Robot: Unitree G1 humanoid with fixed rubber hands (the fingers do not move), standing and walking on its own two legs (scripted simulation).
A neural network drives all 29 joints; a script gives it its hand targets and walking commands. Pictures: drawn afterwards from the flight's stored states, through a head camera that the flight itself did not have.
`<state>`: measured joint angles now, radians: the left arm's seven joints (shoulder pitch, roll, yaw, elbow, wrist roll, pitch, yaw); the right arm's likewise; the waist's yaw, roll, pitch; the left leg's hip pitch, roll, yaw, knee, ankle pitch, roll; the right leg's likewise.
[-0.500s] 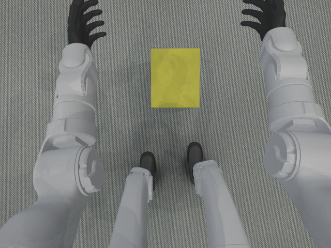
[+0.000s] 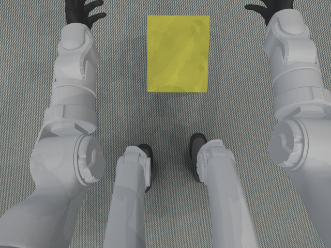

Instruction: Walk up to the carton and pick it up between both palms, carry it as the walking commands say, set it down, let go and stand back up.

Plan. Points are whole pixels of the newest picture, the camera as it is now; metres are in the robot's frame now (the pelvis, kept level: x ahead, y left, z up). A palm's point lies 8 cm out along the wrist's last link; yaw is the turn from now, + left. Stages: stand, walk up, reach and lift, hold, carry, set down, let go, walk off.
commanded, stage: reach and lift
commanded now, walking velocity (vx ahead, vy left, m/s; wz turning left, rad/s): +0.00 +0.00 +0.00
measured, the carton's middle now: (176, 59) +0.52 -0.04 -0.46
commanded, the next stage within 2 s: none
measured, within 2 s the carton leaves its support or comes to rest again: neither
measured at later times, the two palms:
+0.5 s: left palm (107, 45) +0.54 +0.14 -0.28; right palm (245, 35) +0.53 -0.21 -0.28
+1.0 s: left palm (115, 57) +0.53 +0.15 -0.38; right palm (231, 48) +0.53 -0.21 -0.38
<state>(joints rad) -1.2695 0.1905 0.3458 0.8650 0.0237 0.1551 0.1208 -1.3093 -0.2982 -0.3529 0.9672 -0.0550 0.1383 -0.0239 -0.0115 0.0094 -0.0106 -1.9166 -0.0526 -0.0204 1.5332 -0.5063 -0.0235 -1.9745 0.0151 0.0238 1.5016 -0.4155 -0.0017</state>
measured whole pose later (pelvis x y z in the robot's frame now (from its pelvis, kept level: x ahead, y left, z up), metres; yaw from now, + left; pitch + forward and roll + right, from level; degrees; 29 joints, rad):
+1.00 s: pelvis -0.03 +0.00 -0.19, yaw +1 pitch +34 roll +1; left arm -1.57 0.34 0.07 1.18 -0.21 0.08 0.13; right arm -1.62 -0.44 -0.12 1.29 0.19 0.04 -0.06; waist -0.04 0.02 0.51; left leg -2.19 -0.09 0.00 2.27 -0.67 -0.03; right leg -2.24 -0.01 0.01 2.23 -0.57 0.00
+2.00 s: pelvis -0.02 +0.00 -0.20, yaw +1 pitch +31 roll +1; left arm -1.57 0.20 0.29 1.08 0.06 0.17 0.03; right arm -1.55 -0.36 -0.22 1.13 0.09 0.14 0.00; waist -0.05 0.02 0.52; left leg -2.17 -0.10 -0.02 2.32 -0.70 -0.04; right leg -2.23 0.00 0.01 2.29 -0.60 0.00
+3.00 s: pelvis -0.03 +0.00 -0.17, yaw +1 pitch +37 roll +1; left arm -1.48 0.15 0.29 0.93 0.03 0.29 0.19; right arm -1.52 -0.25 -0.30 0.96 -0.06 0.29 -0.14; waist -0.06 0.04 0.32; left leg -2.20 -0.13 -0.02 2.17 -0.63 -0.05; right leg -2.24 0.06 0.05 2.14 -0.54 0.04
